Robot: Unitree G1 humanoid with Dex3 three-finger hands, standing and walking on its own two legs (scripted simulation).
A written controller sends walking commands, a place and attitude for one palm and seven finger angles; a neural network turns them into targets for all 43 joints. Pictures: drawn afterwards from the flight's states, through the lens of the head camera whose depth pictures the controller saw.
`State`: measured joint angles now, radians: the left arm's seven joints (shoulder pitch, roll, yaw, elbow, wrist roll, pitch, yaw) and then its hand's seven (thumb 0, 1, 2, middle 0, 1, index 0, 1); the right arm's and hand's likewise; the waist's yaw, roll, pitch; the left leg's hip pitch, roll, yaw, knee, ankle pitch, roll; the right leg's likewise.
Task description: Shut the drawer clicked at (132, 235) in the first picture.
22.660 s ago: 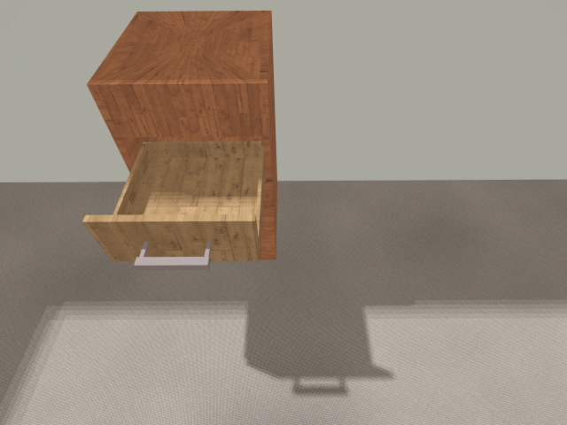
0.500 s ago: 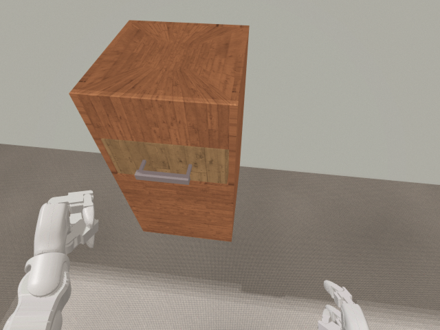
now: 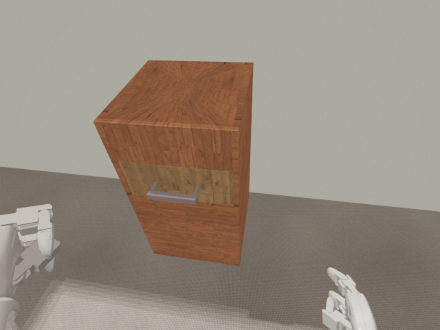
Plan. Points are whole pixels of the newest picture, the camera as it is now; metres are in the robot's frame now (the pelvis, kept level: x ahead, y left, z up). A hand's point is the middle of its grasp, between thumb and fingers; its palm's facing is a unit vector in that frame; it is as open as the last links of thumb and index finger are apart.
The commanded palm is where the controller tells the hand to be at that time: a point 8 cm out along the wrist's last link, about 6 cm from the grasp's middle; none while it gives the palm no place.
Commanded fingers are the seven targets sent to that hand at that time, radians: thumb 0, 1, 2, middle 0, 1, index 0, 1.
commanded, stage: draw the hand back to the body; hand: left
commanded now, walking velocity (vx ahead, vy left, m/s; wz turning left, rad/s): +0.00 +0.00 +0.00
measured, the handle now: (173, 192) +0.59 +0.25 -0.21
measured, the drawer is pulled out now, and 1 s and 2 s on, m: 0.00 0.00 0.00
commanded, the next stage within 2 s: step back with the hand held close in 0.04 s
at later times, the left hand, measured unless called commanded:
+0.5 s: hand (69, 252) +0.18 +0.24 +0.15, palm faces +0.25 -0.83 -0.50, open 3.2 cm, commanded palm +0.11 +0.28 +0.18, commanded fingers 0.00 0.90 0.90 -1.40 -1.60 -1.40 -1.60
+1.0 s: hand (18, 281) +0.13 +0.27 +0.16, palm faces +0.36 -0.81 -0.46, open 3.2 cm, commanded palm +0.07 +0.31 +0.18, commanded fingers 0.00 0.90 0.90 -1.40 -1.60 -1.40 -1.60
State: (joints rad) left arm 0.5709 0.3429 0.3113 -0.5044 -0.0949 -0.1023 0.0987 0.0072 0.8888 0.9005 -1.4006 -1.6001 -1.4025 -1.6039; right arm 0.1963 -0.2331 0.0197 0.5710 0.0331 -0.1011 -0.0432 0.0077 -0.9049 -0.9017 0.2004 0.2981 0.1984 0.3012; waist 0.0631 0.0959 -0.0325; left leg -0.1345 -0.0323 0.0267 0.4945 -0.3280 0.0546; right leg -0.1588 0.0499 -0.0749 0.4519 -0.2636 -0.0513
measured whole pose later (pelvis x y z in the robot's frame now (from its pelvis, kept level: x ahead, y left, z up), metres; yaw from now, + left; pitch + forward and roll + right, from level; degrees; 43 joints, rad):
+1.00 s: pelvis -0.07 +0.03 -0.01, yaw -2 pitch +0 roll -1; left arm 0.57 0.36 0.38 -0.55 0.00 -0.25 0.13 0.01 0.88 0.90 -1.40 -1.60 -1.41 -1.60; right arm 0.20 -0.21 0.01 0.54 0.00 -0.08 -0.04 0.01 -0.90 -0.90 0.20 0.30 0.20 0.30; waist 0.02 0.00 0.03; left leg -0.35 -0.06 0.09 0.59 -0.27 0.12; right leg -0.39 0.01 -0.03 0.57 -0.19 0.00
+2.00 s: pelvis -0.19 -0.03 -0.01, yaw -5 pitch +6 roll -4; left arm 0.58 0.50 0.43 -0.73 -0.05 -0.35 0.08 0.01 0.88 0.90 -1.40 -1.60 -1.40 -1.60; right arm 0.03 -0.18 0.01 0.57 -0.02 -0.13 0.00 0.01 -0.90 -0.90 0.21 0.30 0.20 0.30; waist -0.01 0.02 0.17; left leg -0.57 0.10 0.05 0.46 0.01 0.02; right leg -0.14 0.11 -0.02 0.40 -0.36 -0.05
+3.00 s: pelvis -0.26 -0.02 -0.01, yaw -1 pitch +1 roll -2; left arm 0.52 0.36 0.31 -0.40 0.01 -0.19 0.11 0.00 0.89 0.90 -1.40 -1.60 -1.41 -1.60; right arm 0.23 -0.19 0.00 0.69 0.00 -0.11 -0.01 0.01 -0.90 -0.90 0.20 0.30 0.20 0.30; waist -0.01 0.01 -0.05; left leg -0.29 0.01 0.03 0.62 -0.35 0.03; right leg -0.30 0.02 -0.08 0.54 -0.27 -0.03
